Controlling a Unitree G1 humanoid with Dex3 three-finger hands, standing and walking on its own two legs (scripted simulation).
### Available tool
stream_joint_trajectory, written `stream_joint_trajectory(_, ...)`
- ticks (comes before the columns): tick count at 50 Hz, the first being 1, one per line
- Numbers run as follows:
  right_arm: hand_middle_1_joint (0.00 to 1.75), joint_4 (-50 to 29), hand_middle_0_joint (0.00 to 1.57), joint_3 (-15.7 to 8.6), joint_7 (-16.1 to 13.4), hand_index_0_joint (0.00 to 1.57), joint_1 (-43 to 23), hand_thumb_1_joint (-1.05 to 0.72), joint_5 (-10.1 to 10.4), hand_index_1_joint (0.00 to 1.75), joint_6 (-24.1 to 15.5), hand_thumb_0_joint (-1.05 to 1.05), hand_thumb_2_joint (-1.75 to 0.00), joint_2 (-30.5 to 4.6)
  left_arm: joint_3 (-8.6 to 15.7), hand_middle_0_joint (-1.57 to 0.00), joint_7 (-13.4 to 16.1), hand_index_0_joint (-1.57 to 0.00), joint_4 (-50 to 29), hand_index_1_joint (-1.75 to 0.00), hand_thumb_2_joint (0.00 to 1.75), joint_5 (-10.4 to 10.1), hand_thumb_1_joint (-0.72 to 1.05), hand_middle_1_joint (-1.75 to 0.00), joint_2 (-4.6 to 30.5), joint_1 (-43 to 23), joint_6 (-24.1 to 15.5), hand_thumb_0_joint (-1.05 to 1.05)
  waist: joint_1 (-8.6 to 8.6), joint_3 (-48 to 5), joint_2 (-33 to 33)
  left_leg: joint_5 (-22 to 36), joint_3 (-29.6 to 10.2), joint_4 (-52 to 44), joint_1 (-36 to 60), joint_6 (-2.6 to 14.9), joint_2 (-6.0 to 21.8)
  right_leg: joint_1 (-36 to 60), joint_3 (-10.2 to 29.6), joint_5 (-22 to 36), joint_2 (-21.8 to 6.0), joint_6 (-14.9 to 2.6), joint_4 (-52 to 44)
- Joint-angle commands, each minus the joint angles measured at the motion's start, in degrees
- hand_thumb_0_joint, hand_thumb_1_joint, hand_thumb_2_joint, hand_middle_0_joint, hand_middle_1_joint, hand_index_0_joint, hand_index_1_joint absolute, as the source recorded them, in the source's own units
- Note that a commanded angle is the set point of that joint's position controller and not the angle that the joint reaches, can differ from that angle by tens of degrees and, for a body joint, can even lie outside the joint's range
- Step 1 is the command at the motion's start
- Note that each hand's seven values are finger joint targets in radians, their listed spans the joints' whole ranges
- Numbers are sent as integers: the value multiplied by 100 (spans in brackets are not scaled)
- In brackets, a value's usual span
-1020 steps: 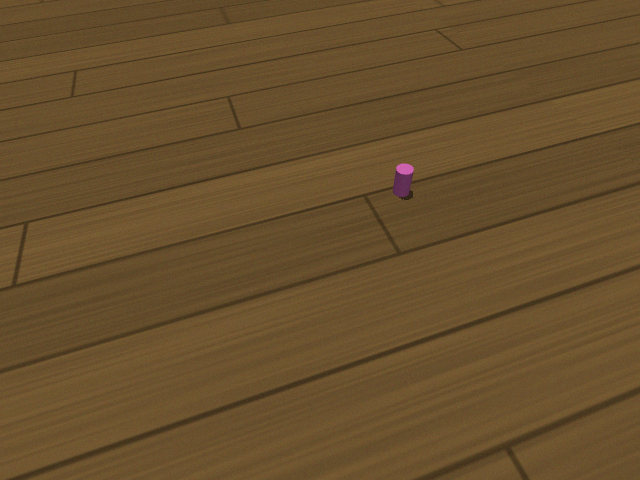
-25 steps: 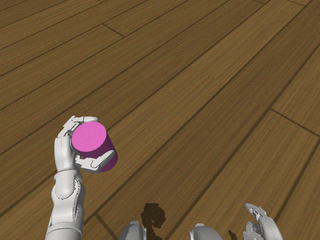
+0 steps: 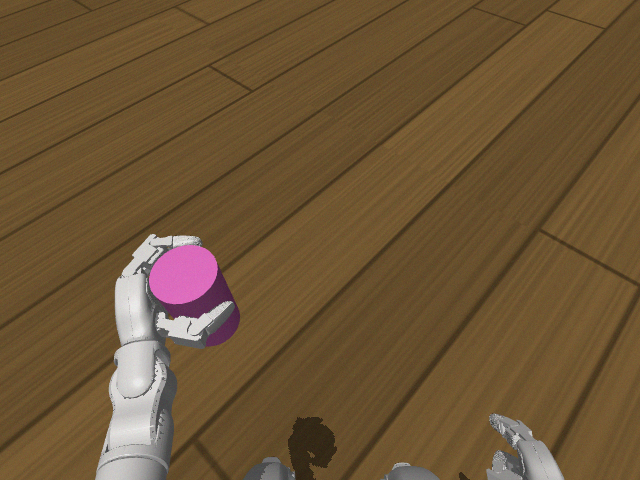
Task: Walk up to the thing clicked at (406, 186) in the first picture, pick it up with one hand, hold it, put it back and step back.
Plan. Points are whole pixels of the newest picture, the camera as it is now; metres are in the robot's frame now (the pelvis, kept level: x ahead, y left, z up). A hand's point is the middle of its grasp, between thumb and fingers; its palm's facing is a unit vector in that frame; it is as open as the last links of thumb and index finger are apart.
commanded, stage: hold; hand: left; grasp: from the side
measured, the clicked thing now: (199, 299) +0.34 +0.17 +0.02
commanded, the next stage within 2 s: none
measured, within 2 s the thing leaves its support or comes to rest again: neither
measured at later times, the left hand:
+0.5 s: hand (192, 285) +0.33 +0.17 +0.07, palm faces +0.19 -0.98 -0.01, open 10.5 cm
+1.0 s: hand (195, 288) +0.33 +0.17 +0.06, palm faces +0.19 -0.98 +0.00, open 10.5 cm
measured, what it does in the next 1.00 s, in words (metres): stands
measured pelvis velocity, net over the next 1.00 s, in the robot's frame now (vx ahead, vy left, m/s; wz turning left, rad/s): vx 0.00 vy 0.00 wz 0.00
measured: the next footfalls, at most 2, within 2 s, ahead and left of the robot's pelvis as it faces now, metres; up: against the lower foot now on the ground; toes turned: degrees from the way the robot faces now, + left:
none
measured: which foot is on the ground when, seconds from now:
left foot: down 0.00-1.00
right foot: down 0.00-1.00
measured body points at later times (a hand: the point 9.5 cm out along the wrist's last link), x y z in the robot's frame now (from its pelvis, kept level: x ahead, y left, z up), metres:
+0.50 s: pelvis +0.00 +0.00 +0.01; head +0.04 +0.00 +0.46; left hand +0.32 +0.22 +0.07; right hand +0.14 -0.24 -0.10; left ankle +0.02 +0.13 -0.69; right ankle -0.01 -0.13 -0.69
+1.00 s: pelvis +0.00 +0.00 +0.01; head +0.04 +0.00 +0.46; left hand +0.32 +0.22 +0.07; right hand +0.14 -0.25 -0.10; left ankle +0.02 +0.13 -0.69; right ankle -0.01 -0.13 -0.69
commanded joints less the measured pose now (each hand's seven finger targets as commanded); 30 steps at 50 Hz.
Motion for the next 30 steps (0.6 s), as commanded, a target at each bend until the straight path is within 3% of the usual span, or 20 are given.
stream_joint_trajectory(1,30,-704,20,-299,-36,20,-170,-93,33,30,-229,0,-90,-767,195,-120,41,-121,-1289,-128,110,7,16,-129,665,-1383,-381,0,2,-1601,8,1371,93,-770,1134,134,-168,595,-88,1722,159,-98,-785)
stream_joint_trajectory(6,30,-697,20,-300,-42,20,-218,-93,37,30,-240,0,-90,-763,120,-119,37,-121,-1445,-128,110,22,15,-128,651,-1555,-367,0,-20,-1521,77,1303,98,-861,1230,125,-167,580,-81,1659,166,-105,-852)
stream_joint_trajectory(7,30,-679,20,-303,-46,20,-160,-93,32,30,-230,0,-90,-756,202,-118,31,-120,-1559,-127,109,14,12,-127,756,-1605,-379,0,-22,-1697,89,1444,112,-836,1344,133,-169,682,-71,1801,162,-83,-886)
stream_joint_trajectory(8,30,-692,20,-288,-47,20,-189,-93,37,30,-237,0,-90,-763,98,-118,36,-120,-1248,-127,110,10,15,-128,569,-1318,-331,0,-57,-1524,-85,1462,116,-839,1283,147,-172,709,-77,1845,157,-71,-890)
stream_joint_trajectory(10,30,-683,20,-273,-45,20,-196,-93,32,30,-233,0,-90,-715,110,-118,53,-120,-1412,-129,112,4,14,-129,587,-1383,-313,0,-13,-1519,23,1550,142,-827,1262,152,-185,741,-52,1962,146,-66,-920)
stream_joint_trajectory(15,30,-716,20,-292,-57,20,-280,-92,35,30,-240,0,-90,-748,132,-118,75,-120,-1505,-128,111,42,14,-128,646,-1529,-286,0,-16,-1357,61,1184,116,-1013,1287,123,-179,691,-87,1551,162,-97,-1003)
stream_joint_trajectory(24,30,-696,20,-301,-60,20,-238,-92,43,30,-252,0,-91,-761,116,-119,84,-121,-1486,-129,112,55,15,-129,644,-1473,-186,0,-3,-1444,40,1527,101,-1072,1496,128,-162,882,-102,1841,170,-91,-1048)
stream_joint_trajectory(25,30,-688,20,-300,-49,20,-246,-92,43,30,-259,0,-91,-763,-61,-120,79,-121,-1462,-129,112,52,16,-129,463,-1455,-166,0,-47,-1344,36,1506,77,-1120,1511,115,-141,837,-128,1798,187,-105,-1038)
stream_joint_trajectory(27,30,-683,20,-292,-68,20,-268,-92,47,30,-266,0,-91,-747,114,-118,88,-119,-1453,-129,112,15,15,-128,590,-1591,-174,0,-34,-1318,-83,1366,122,-1082,1423,139,-172,850,-81,1742,154,-69,-1142)
stream_joint_trajectory(30,30,-665,20,-298,-37,20,-285,-92,39,30,-281,0,-91,-728,85,-118,54,-119,-1363,-128,111,30,15,-128,528,-1469,-196,0,-16,-1234,-19,1233,120,-1114,1336,134,-180,785,-91,1610,152,-88,-1121)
